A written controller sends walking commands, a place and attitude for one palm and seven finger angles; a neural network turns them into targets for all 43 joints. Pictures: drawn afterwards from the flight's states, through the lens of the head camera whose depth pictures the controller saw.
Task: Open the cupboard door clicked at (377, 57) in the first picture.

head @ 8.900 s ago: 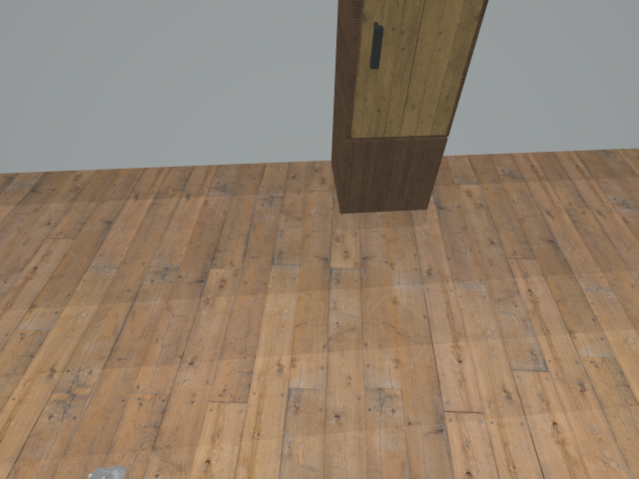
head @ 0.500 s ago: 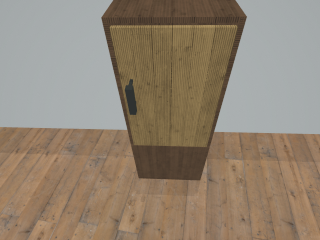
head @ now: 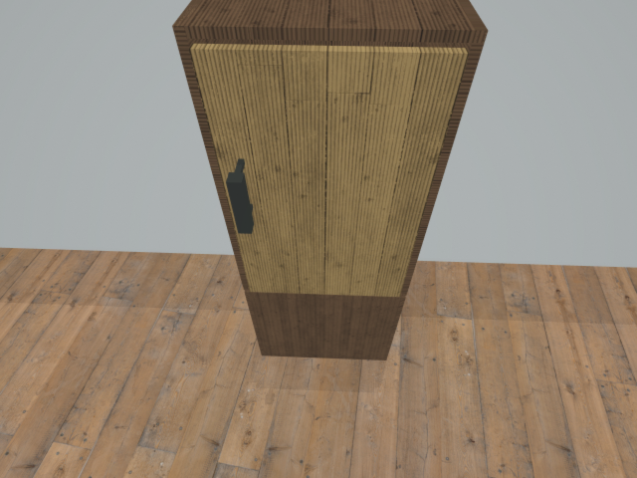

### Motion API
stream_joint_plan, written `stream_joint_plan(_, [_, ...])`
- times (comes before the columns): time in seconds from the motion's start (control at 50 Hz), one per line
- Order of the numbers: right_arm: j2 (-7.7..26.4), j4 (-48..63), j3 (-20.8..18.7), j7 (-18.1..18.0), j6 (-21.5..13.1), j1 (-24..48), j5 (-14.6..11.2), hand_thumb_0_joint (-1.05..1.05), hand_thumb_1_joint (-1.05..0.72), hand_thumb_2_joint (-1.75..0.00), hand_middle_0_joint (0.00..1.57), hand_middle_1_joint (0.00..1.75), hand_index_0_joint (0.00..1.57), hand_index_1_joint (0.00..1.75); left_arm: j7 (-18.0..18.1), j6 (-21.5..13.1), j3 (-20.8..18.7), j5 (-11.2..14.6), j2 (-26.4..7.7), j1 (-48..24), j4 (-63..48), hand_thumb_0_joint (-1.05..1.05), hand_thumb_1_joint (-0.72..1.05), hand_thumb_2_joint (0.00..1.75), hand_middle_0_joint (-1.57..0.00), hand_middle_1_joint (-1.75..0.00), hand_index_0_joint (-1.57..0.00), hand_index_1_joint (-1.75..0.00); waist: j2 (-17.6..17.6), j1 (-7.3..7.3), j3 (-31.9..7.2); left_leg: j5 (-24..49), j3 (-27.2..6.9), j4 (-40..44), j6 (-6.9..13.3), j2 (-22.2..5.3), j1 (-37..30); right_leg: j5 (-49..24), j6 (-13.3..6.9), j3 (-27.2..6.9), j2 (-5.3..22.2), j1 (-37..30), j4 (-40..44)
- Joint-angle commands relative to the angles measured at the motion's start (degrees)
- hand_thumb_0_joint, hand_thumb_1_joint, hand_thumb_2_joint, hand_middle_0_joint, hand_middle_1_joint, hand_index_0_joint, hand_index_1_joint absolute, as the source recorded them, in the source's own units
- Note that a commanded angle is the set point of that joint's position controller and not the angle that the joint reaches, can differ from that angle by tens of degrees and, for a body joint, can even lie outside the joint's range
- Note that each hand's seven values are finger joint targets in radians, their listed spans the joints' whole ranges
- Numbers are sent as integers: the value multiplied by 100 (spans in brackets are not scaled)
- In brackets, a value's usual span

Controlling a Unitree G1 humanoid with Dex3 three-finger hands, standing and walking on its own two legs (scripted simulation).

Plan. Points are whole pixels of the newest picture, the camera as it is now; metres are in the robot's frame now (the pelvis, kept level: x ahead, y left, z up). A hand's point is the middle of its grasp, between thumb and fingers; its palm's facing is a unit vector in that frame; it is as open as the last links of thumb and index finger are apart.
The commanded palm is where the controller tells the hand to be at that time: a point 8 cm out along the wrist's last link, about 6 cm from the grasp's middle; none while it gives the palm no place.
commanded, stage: come to a stop and stand still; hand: left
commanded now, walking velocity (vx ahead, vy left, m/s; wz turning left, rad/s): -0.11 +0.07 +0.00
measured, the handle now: (243, 196) +0.56 +0.17 +0.01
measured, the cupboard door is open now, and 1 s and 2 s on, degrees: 0 0 0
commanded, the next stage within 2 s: look again from close up in 0.84 s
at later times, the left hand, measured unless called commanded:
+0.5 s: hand out of the picture +0.02 +0.21 -0.17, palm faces +0.05 -0.97 -0.24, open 7.4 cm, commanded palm none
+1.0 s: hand out of the picture -0.04 +0.22 -0.16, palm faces +0.01 -0.98 -0.22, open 7.4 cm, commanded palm none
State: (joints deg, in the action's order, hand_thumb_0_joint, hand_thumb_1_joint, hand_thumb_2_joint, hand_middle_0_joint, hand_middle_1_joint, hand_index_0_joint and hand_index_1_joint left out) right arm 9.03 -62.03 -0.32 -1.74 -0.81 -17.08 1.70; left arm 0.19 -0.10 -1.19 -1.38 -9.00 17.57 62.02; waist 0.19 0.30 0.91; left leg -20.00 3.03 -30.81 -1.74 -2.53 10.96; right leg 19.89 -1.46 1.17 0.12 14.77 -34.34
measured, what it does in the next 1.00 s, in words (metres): stands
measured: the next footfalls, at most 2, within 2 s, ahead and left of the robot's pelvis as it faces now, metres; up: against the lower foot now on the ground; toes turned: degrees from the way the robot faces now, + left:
none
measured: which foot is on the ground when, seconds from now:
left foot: down 0.00-1.00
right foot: down 0.00-1.00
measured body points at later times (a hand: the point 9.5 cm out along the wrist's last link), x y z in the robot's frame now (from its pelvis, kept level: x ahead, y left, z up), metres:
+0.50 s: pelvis -0.02 +0.02 +0.00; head -0.01 +0.02 +0.45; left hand +0.02 +0.26 -0.15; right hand +0.07 -0.21 -0.15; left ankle -0.03 +0.13 -0.73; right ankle -0.02 -0.10 -0.73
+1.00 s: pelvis -0.03 +0.04 +0.01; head -0.02 +0.03 +0.46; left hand -0.04 +0.27 -0.15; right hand -0.02 -0.20 -0.15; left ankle -0.03 +0.13 -0.73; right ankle -0.02 -0.10 -0.73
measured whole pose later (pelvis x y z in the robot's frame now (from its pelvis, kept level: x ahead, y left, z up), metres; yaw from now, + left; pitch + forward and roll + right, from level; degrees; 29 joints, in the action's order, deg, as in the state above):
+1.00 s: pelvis -0.03 +0.04 +0.01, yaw +0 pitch +0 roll +1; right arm 10.8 -60.8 0.3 -0.9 -0.5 -17.0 1.0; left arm 1.0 0.0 0.9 -0.8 -10.2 17.9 61.9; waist 0.6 -0.1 1.5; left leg -15.0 5.0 -27.5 2.0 0.8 12.4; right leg 14.6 1.7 0.0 3.0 14.7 -29.5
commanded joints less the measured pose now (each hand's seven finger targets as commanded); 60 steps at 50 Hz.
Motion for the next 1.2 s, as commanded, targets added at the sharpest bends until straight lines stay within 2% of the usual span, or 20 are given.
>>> stream_joint_plan(0.0, [336,301,-58,-52,-126,-95,-74,0,-90,-90,20,30,20,30,128,-239,-134,30,-694,625,-53,0,90,90,-20,-30,-20,-30,-764,-86,22,995,35,-178,221,-108,606,-3384,-326,-1052,966,-660,873])
stream_joint_plan(0.02, [311,260,-46,-55,-115,-113,-103,0,-90,-90,20,30,20,30,163,-276,-126,53,-770,587,-22,0,90,90,-20,-30,-20,-30,-806,-38,-81,833,2,-151,161,-95,485,-4440,-396,-1105,1140,-774,880])
stream_joint_plan(0.06, [475,192,-101,-69,-108,-143,-150,0,-90,-90,20,30,20,30,204,-292,-147,64,-941,355,-101,0,90,90,-20,-30,-20,-30,-529,24,-255,1165,-95,165,152,-164,207,-5314,-370,-874,1064,-946,627])
stream_joint_plan(0.1, [456,156,-123,-92,-87,-137,-151,0,-90,-90,20,30,20,30,247,-245,-151,77,-884,293,-182,0,90,90,-20,-30,-20,-30,-109,-16,-396,2250,-61,220,144,-251,-41,-5398,-212,-677,928,-985,400])
stream_joint_plan(0.12, [406,162,-128,-101,-53,-124,-150,0,-90,-90,20,30,20,30,267,-216,-162,78,-845,341,-189,0,90,90,-20,-30,-20,-30,-148,-46,-419,2455,-21,135,116,-266,-62,-5390,-186,-652,914,-994,351])
stream_joint_plan(0.18, [432,285,-177,-100,34,24,-133,0,-90,-90,20,30,20,30,295,-136,-191,45,-883,382,-233,0,90,90,-20,-30,-20,-30,-345,-106,-387,2207,72,-65,93,-212,81,-5463,-244,-753,1043,-996,341])
stream_joint_plan(0.24, [471,427,-210,-72,86,140,-119,0,-90,-90,20,30,20,30,294,-52,-212,22,-924,238,-369,0,90,90,-20,-30,-20,-30,-421,-95,-350,1850,45,-79,101,-156,91,-4829,-394,-846,1144,-761,382])
stream_joint_plan(0.32, [560,468,-211,-47,69,174,-78,0,-90,-90,20,30,20,30,252,-2,-157,24,-748,-142,-614,0,90,90,-20,-30,-20,-30,-63,-19,-212,2372,-203,336,250,-456,-346,-2530,-133,-524,663,-37,498])
stream_joint_plan(0.34, [927,853,-339,9,48,686,-189,0,-90,-90,20,30,20,30,438,-146,-185,56,-901,513,-370,0,90,90,-20,-30,-20,-30,6,-229,-471,2130,120,-848,63,-495,53,-4817,55,-945,1057,-451,726])
stream_joint_plan(0.36, [492,1143,-281,83,65,533,-167,0,-90,-90,20,30,20,30,405,-211,-227,26,-1274,329,-680,0,90,90,-20,-30,-20,-30,-580,-99,-577,-129,-33,-974,140,20,953,-5297,-335,-1539,1548,-1081,674])
stream_joint_plan(0.38, [385,1181,-252,97,103,552,-142,0,-90,-90,20,30,20,30,376,-248,-229,11,-1235,187,-700,0,90,90,-20,-30,-20,-30,-776,-135,-706,-599,-110,-948,197,-39,1052,-4876,-622,-1507,1718,-1229,694])
stream_joint_plan(0.4, [387,1231,-248,93,92,467,-148,0,-90,-90,20,30,20,30,356,-216,-169,-25,-1129,-31,-828,0,90,90,-20,-30,-20,-30,-598,-18,-556,-492,-143,-581,220,22,783,-4115,-673,-1164,1496,-830,657])
stream_joint_plan(0.42, [382,1146,-251,95,78,262,-138,0,-90,-90,20,30,20,30,336,-189,-127,-5,-1083,-294,-906,0,90,90,-20,-30,-20,-30,-399,164,-438,177,-88,26,225,87,237,-3147,-523,-916,1242,-306,593])
stream_joint_plan(0.44, [555,1083,-247,105,31,91,-112,0,-90,-90,20,30,20,30,307,-152,-97,47,-1020,-448,-970,0,90,90,-20,-30,-20,-30,-53,218,-270,906,-332,342,299,-110,-38,-2010,-275,-610,879,147,470])
stream_joint_plan(0.48, [768,1170,-235,117,-26,245,-26,0,-90,-90,20,30,20,30,283,-17,-63,13,-833,-389,-1030,0,90,90,-20,-30,-20,-30,855,-31,254,1075,-966,893,588,-663,742,-140,11,-84,291,123,321])
stream_joint_plan(0.5, [859,1214,-230,106,-27,387,-24,0,-90,-90,20,30,20,30,252,17,-40,5,-788,-313,-990,0,90,90,-20,-30,-20,-30,935,-94,467,603,-1119,1161,644,-700,988,36,45,-17,186,109,273])
stream_joint_plan(0.56, [947,1265,-221,95,-25,466,-29,0,-90,-90,20,30,20,30,167,31,0,1,-786,-199,-882,0,90,90,-20,-30,-20,-30,401,-127,625,-797,-1114,1516,598,-564,1256,-103,24,-74,225,65,444])
stream_joint_plan(0.66, [966,1126,-211,105,-40,341,-29,0,-90,-90,20,30,20,30,121,-3,13,2,-810,-76,-803,0,90,90,-20,-30,-20,-30,133,-116,306,-1030,-1000,1555,558,-468,1007,-91,20,-202,324,52,674])
stream_joint_plan(0.98, [719,351,-64,49,-141,-64,-107,0,-90,-90,20,30,20,30,142,-127,72,42,-767,141,-214,0,90,90,-20,-30,-20,-30,-59,-53,78,738,-505,997,469,-333,278,-993,-17,-480,565,-107,914])
stream_joint_plan(1.18, [584,116,-66,17,-143,-58,-104,0,-90,-90,20,30,20,30,166,-160,54,41,-688,127,-58,0,90,90,-20,-30,-20,-30,-105,-50,138,1120,-356,800,396,-317,118,-1412,-68,-581,599,-108,926])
